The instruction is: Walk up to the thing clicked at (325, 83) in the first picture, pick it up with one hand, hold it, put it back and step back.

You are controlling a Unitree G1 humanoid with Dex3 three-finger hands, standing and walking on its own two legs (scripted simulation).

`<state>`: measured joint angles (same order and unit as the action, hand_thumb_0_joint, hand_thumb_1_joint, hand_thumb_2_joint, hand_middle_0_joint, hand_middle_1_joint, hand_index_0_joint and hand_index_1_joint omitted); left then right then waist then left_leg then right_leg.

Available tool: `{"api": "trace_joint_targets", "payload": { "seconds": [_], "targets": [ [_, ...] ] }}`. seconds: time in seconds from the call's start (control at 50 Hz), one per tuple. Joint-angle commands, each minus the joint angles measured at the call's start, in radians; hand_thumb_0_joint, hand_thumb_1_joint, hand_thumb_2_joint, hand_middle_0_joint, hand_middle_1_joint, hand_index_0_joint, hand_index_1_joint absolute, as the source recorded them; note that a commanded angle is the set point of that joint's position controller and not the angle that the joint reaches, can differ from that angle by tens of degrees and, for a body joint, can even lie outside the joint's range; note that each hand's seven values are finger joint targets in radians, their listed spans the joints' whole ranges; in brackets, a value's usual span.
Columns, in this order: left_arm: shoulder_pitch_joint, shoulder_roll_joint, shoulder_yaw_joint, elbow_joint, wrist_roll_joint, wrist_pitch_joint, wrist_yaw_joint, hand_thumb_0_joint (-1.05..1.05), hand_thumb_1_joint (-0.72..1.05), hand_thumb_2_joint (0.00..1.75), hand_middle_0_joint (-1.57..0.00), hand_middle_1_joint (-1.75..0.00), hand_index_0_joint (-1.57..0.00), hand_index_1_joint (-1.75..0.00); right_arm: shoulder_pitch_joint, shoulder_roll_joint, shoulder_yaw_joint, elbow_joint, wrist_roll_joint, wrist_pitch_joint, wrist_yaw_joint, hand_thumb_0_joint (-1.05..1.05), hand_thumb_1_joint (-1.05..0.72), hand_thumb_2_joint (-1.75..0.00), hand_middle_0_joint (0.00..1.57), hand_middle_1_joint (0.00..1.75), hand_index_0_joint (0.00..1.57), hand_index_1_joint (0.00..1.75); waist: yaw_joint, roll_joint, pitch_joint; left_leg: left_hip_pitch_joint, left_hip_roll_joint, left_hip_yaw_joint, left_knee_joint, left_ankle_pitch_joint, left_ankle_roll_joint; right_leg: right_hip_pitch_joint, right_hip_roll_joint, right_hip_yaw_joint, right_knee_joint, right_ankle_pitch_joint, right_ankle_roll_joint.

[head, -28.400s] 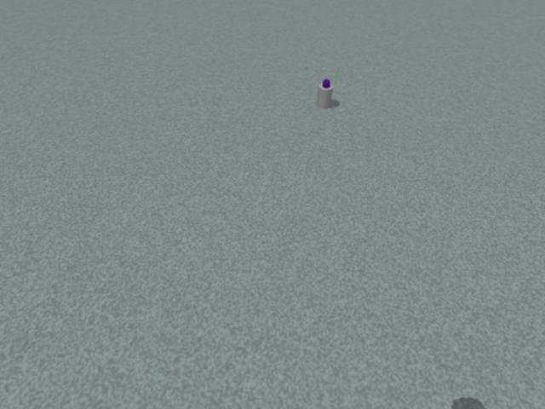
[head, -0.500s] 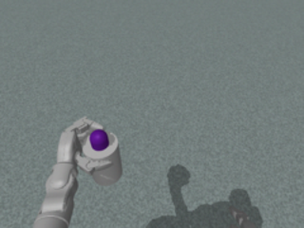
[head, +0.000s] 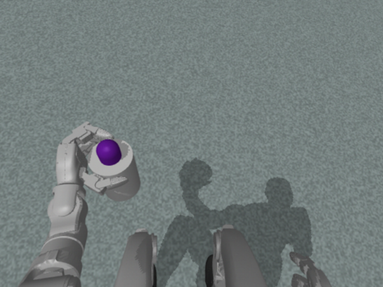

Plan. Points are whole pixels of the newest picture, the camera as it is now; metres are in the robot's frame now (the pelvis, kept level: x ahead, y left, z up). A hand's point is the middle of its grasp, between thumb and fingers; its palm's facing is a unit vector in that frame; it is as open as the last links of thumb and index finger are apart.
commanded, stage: crouch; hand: left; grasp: from the side
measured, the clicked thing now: (115, 167) +0.37 +0.16 -0.07
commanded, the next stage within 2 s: lower in 1.40 s
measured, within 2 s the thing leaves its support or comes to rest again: neither
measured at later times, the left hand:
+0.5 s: hand (119, 178) +0.41 +0.19 -0.25, palm faces +0.14 -0.99 -0.04, open 10.6 cm
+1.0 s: hand (124, 182) +0.42 +0.20 -0.36, palm faces +0.12 -0.99 -0.03, open 10.6 cm
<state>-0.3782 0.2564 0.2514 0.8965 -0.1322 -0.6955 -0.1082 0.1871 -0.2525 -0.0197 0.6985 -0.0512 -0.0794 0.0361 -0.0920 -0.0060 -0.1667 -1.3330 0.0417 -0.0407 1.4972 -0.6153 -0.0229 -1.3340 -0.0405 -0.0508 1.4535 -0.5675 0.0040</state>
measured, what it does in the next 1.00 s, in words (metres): lowers itself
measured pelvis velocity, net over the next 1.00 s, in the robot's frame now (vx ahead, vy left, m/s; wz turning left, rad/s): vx -0.06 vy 0.01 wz -0.08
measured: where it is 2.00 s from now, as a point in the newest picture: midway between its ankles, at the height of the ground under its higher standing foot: outside the picture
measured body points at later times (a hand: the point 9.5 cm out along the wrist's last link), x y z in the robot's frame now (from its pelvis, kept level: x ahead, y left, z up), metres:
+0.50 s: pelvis -0.05 +0.00 -0.19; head +0.16 +0.04 +0.21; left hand +0.39 +0.25 -0.25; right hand +0.05 -0.27 -0.31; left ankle +0.04 +0.13 -0.57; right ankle +0.05 -0.13 -0.57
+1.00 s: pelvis -0.06 +0.01 -0.27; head +0.17 +0.07 +0.11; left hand +0.41 +0.25 -0.35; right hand +0.00 -0.27 -0.38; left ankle +0.04 +0.13 -0.57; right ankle +0.05 -0.13 -0.57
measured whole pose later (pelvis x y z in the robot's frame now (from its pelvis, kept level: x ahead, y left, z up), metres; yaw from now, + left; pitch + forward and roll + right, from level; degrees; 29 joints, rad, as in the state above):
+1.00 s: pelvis -0.06 +0.01 -0.27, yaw -5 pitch +29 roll -7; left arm -0.72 0.51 0.48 1.19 -0.03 -0.77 -0.10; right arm 0.09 -0.30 0.12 0.73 -0.16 -0.01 0.11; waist -0.23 -0.05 0.00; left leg -2.24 0.00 -0.14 2.42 -0.68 -0.02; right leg -2.20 -0.05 -0.07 2.30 -0.60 0.02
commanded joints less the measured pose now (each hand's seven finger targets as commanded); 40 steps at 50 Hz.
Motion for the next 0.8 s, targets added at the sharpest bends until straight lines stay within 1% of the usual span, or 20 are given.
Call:
{"api": "trace_joint_targets", "payload": {
  "seconds": [0.0, 0.04, 0.1, 0.14, 0.16, 0.22, 0.26, 0.34, 0.36, 0.4, 0.44, 0.54, 0.58, 0.6, 0.62, 0.64, 0.68, 0.72, 0.74, 0.78],
  "targets": [
    [-0.462, 0.199, 0.09, -0.293, -0.053, -0.162, 0.011, 0.0, -0.02, 1.16, -1.23, -1.33, -1.24, -1.34, 0.043, -0.164, -0.049, -0.079, -0.009, -0.022, -0.001, 0.0, -0.92, -0.91, 0.2, 0.3, 0.2, 0.3, 0.012, 0.123, -0.62, 0.178, -0.047, -0.002, -0.046, 0.262, 0.031, 0.205, 0.033, 0.058, -0.059, 0.251, -0.031],
    [-0.476, 0.2, 0.087, -0.266, -0.047, -0.166, 0.009, 0.0, 0.0, 1.19, -1.25, -1.36, -1.25, -1.37, 0.049, -0.174, -0.055, -0.066, -0.014, -0.019, 0.003, 0.0, -0.93, -0.92, 0.2, 0.3, 0.2, 0.3, -0.006, 0.105, -0.64, 0.114, -0.049, 0.0, 0.015, 0.265, 0.036, 0.174, 0.032, 0.067, -0.014, 0.265, -0.028],
    [-0.481, 0.234, 0.113, -0.22, -0.03, -0.173, -0.003, 0.0, -0.02, 1.22, -1.28, -1.39, -1.29, -1.4, 0.053, -0.188, -0.057, -0.051, -0.021, -0.014, 0.014, 0.0, -0.94, -0.92, 0.2, 0.3, 0.2, 0.3, -0.008, 0.133, -0.671, 0.085, -0.049, -0.013, 0.076, 0.276, 0.032, 0.051, 0.037, 0.039, 0.082, 0.253, -0.039],
    [-0.533, 0.222, 0.097, -0.201, -0.03, -0.179, -0.016, 0.0, 0.01, 1.24, -1.3, -1.41, -1.3, -1.42, 0.057, -0.188, -0.055, -0.037, -0.024, -0.011, 0.018, 0.0, -0.94, -0.92, 0.2, 0.3, 0.2, 0.3, -0.028, 0.144, -0.683, 0.049, -0.048, -0.012, 0.122, 0.25, 0.031, -0.02, 0.039, 0.032, 0.128, 0.227, -0.041],
    [-0.568, 0.239, 0.114, -0.189, -0.025, -0.184, -0.015, 0.0, 0.01, 1.25, -1.3, -1.41, -1.3, -1.42, 0.063, -0.189, -0.052, -0.039, -0.028, -0.009, 0.019, 0.0, -0.94, -0.92, 0.2, 0.3, 0.2, 0.3, -0.036, 0.144, -0.7, 0.014, -0.049, -0.009, 0.152, 0.253, 0.033, -0.021, 0.036, 0.035, 0.151, 0.235, -0.04],
    [-0.554, 0.237, 0.134, -0.098, -0.021, -0.188, -0.015, 0.0, -0.02, 1.23, -1.3, -1.4, -1.3, -1.42, 0.077, -0.196, -0.042, -0.013, -0.035, -0.003, 0.029, 0.0, -0.95, -0.92, 0.2, 0.3, 0.2, 0.3, -0.03, 0.134, -0.694, -0.052, -0.055, -0.007, 0.218, 0.269, 0.033, -0.085, 0.038, 0.018, 0.232, 0.242, -0.043],
    [-0.616, 0.302, 0.176, -0.108, -0.002, -0.202, -0.008, 0.0, -0.05, 1.25, -1.3, -1.41, -1.29, -1.43, 0.069, -0.2, -0.039, -0.014, -0.045, 0.003, 0.033, 0.0, -0.95, -0.92, 0.2, 0.3, 0.2, 0.3, -0.025, 0.183, -0.713, -0.066, -0.053, -0.003, 0.259, 0.258, 0.03, -0.163, 0.037, 0.012, 0.284, 0.216, -0.047],
    [-0.647, 0.332, 0.21, -0.097, 0.015, -0.218, 0.007, 0.0, -0.06, 1.29, -1.31, -1.44, -1.31, -1.46, 0.053, -0.198, -0.023, -0.024, -0.055, 0.012, 0.042, 0.0, -0.95, -0.92, 0.2, 0.3, 0.2, 0.3, -0.037, 0.196, -0.732, -0.153, -0.057, 0.006, 0.313, 0.185, 0.027, -0.198, 0.037, 0.002, 0.351, 0.161, -0.046],
    [-0.676, 0.325, 0.193, -0.099, 0.021, -0.219, 0.003, 0.0, -0.06, 1.29, -1.3, -1.43, -1.3, -1.46, 0.052, -0.203, -0.022, -0.023, -0.056, 0.014, 0.043, 0.0, -0.95, -0.92, 0.2, 0.3, 0.2, 0.3, -0.052, 0.215, -0.721, -0.164, -0.057, 0.005, 0.318, 0.157, 0.025, -0.224, 0.037, -0.005, 0.37, 0.141, -0.047],
    [-0.712, 0.394, 0.229, -0.106, 0.034, -0.221, 0.012, 0.0, -0.07, 1.28, -1.29, -1.43, -1.29, -1.45, 0.056, -0.213, -0.022, -0.018, -0.059, 0.018, 0.041, 0.0, -0.95, -0.92, 0.2, 0.3, 0.2, 0.3, -0.052, 0.222, -0.734, -0.203, -0.056, 0.01, 0.354, 0.131, 0.025, -0.243, 0.035, -0.004, 0.399, 0.126, -0.044],
    [-0.724, 0.369, 0.22, -0.079, 0.036, -0.217, 0.017, 0.0, -0.06, 1.28, -1.27, -1.41, -1.27, -1.43, 0.05, -0.212, -0.016, -0.015, -0.064, 0.021, 0.042, 0.0, -0.95, -0.92, 0.2, 0.3, 0.2, 0.3, -0.071, 0.228, -0.719, -0.232, -0.055, 0.012, 0.386, 0.11, 0.026, -0.28, 0.033, -0.009, 0.431, 0.115, -0.043],
    [-0.79, 0.44, 0.236, -0.07, 0.049, -0.214, 0.022, 0.0, -0.04, 1.23, -1.25, -1.37, -1.25, -1.39, 0.045, -0.231, -0.005, -0.007, -0.07, 0.026, 0.042, 0.0, -0.94, -0.92, 0.2, 0.3, 0.2, 0.3, -0.089, 0.246, -0.689, -0.324, -0.056, 0.02, 0.45, 0.017, 0.027, -0.342, 0.032, -0.019, 0.485, 0.047, -0.038],
    [-0.81, 0.427, 0.218, -0.061, 0.047, -0.212, 0.013, 0.0, -0.05, 1.22, -1.26, -1.37, -1.25, -1.39, 0.036, -0.237, 0.002, -0.004, -0.073, 0.026, 0.042, 0.0, -0.95, -0.92, 0.2, 0.3, 0.2, 0.3, -0.101, 0.256, -0.651, -0.346, -0.056, 0.012, 0.468, -0.015, 0.027, -0.391, 0.031, -0.03, 0.51, 0.023, -0.038],
    [-0.791, 0.418, 0.224, -0.043, 0.044, -0.207, 0.012, 0.0, -0.05, 1.23, -1.26, -1.38, -1.26, -1.4, 0.041, -0.241, 0.008, -0.005, -0.077, 0.026, 0.044, 0.0, -0.95, -0.92, 0.2, 0.3, 0.2, 0.3, -0.105, 0.256, -0.665, -0.343, -0.056, 0.014, 0.49, 0.01, 0.027, -0.381, 0.031, -0.033, 0.518, 0.048, -0.035],
    [-0.814, 0.447, 0.233, -0.047, 0.044, -0.206, 0.016, 0.0, -0.06, 1.21, -1.26, -1.36, -1.26, -1.38, 0.041, -0.245, 0.011, -0.004, -0.078, 0.028, 0.043, 0.0, -0.94, -0.92, 0.2, 0.3, 0.2, 0.3, -0.106, 0.235, -0.669, -0.384, -0.058, 0.018, 0.508, -0.014, 0.031, -0.367, 0.034, -0.029, 0.521, 0.027, -0.032],
    [-0.79, 0.419, 0.219, -0.018, 0.041, -0.204, 0.013, 0.0, -0.06, 1.2, -1.26, -1.35, -1.25, -1.37, 0.048, -0.244, 0.016, 0.005, -0.079, 0.029, 0.044, 0.0, -0.95, -0.92, 0.2, 0.3, 0.2, 0.3, -0.104, 0.233, -0.647, -0.402, -0.059, 0.017, 0.514, -0.022, 0.03, -0.379, 0.033, -0.034, 0.532, 0.021, -0.032],
    [-0.785, 0.478, 0.251, -0.013, 0.046, -0.202, 0.011, 0.0, -0.03, 1.21, -1.26, -1.36, -1.25, -1.38, 0.038, -0.256, 0.023, 0.0, -0.082, 0.031, 0.043, 0.0, -0.94, -0.92, 0.2, 0.3, 0.2, 0.3, -0.098, 0.222, -0.638, -0.434, -0.06, 0.017, 0.538, -0.024, 0.034, -0.385, 0.035, -0.038, 0.546, 0.02, -0.029],
    [-0.8, 0.46, 0.237, -0.002, 0.05, -0.197, 0.01, 0.0, -0.03, 1.23, -1.27, -1.37, -1.27, -1.39, 0.035, -0.262, 0.031, 0.0, -0.087, 0.036, 0.045, 0.0, -0.94, -0.92, 0.2, 0.3, 0.2, 0.3, -0.116, 0.238, -0.611, -0.442, -0.057, 0.007, 0.554, -0.012, 0.032, -0.419, 0.036, -0.048, 0.574, 0.032, -0.031],
    [-0.801, 0.474, 0.251, -0.003, 0.052, -0.198, 0.009, 0.0, -0.03, 1.24, -1.28, -1.39, -1.28, -1.41, 0.041, -0.269, 0.037, 0.002, -0.091, 0.039, 0.046, 0.0, -0.94, -0.92, 0.2, 0.3, 0.2, 0.3, -0.121, 0.249, -0.612, -0.436, -0.056, 0.001, 0.561, 0.001, 0.029, -0.425, 0.035, -0.054, 0.585, 0.046, -0.031],
    [-0.75, 0.466, 0.261, 0.026, 0.048, -0.194, 0.005, 0.0, -0.03, 1.23, -1.27, -1.38, -1.27, -1.4, 0.042, -0.282, 0.04, 0.003, -0.093, 0.042, 0.048, 0.0, -0.94, -0.92, 0.2, 0.3, 0.2, 0.3, -0.111, 0.254, -0.596, -0.425, -0.054, -0.01, 0.568, 0.022, 0.024, -0.45, 0.035, -0.066, 0.607, 0.064, -0.033]
  ]
}}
